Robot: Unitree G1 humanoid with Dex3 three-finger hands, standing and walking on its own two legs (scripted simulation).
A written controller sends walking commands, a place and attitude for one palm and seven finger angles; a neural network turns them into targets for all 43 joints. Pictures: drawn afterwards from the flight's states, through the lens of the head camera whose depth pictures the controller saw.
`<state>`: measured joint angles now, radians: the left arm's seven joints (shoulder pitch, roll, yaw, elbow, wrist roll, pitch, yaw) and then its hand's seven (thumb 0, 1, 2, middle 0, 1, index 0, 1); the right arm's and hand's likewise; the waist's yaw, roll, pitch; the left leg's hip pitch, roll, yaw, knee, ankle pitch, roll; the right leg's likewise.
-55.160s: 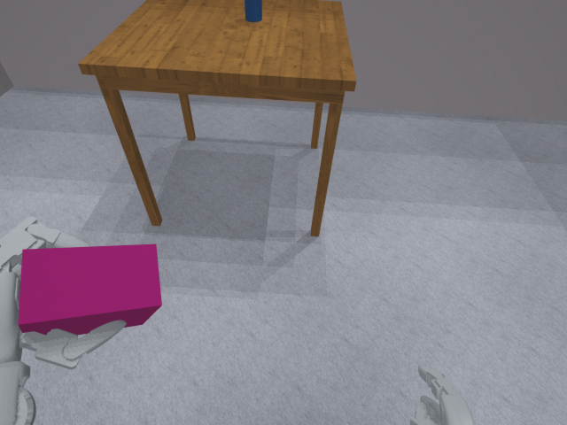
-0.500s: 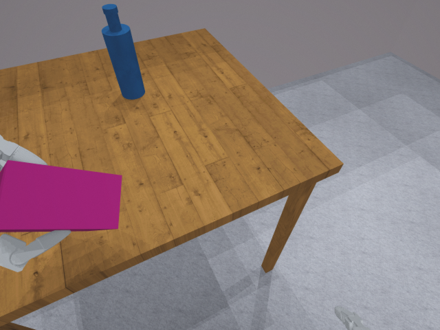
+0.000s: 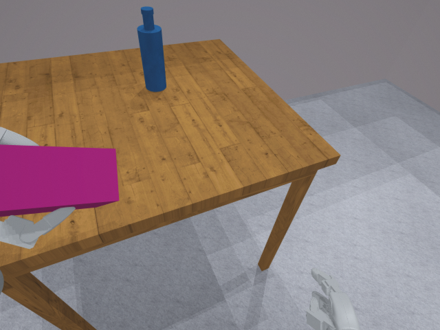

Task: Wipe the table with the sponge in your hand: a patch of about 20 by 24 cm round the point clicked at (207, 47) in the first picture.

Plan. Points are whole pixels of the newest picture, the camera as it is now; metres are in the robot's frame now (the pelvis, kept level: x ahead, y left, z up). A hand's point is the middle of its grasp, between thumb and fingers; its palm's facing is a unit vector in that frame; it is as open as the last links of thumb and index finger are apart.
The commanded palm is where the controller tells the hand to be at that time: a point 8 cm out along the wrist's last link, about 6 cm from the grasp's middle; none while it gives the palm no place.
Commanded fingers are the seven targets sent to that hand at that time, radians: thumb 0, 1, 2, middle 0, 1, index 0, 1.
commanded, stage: step back with the hand held close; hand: left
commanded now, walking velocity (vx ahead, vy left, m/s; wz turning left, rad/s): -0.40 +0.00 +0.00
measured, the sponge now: (73, 182) +0.25 +0.23 +0.20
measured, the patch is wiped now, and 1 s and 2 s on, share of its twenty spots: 1.00 1.00 1.00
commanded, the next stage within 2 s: stop stepping back and stand still in 0.40 s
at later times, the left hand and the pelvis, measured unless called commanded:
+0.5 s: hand out of the picture +0.09 +0.23 +0.22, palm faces +0.38 -0.84 -0.38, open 10.4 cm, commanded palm +0.03 +0.28 +0.23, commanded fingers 0.00 0.10 1.30 -1.20 -1.60 -1.20 -1.60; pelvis -0.13 +0.00 +0.00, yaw -1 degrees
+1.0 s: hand out of the picture -0.08 +0.20 +0.21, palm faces +0.43 -0.82 -0.39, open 10.4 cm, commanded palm -0.12 +0.24 +0.23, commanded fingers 0.00 0.10 1.30 -1.20 -1.60 -1.20 -1.60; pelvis -0.28 -0.04 -0.02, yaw +1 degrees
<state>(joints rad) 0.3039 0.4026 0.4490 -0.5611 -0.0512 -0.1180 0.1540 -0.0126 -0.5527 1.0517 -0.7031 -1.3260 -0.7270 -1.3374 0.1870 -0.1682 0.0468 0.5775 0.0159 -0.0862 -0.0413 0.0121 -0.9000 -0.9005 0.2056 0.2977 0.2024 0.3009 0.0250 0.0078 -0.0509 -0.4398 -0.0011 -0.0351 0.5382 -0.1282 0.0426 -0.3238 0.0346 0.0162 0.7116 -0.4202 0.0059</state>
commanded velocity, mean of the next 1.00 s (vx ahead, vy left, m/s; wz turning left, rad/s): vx -0.04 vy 0.04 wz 0.00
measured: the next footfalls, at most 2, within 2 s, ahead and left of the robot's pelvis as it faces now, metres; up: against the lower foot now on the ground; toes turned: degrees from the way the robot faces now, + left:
right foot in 0.06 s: +0.00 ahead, -0.15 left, +0.00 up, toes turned +1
left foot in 0.28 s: -0.03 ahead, +0.11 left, +0.00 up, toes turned +2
